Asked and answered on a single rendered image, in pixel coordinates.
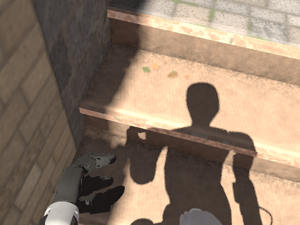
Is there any right robot thigh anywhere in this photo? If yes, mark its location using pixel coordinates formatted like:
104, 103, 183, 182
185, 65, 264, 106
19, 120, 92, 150
179, 210, 222, 225

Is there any robot right shin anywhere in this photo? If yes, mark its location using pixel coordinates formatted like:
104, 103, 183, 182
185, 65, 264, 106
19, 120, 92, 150
189, 208, 202, 213

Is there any robot left forearm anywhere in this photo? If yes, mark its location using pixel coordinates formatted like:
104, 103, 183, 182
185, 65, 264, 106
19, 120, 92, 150
38, 201, 80, 225

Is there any left robot hand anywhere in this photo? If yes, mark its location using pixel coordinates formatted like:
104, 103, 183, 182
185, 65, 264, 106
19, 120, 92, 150
53, 152, 125, 215

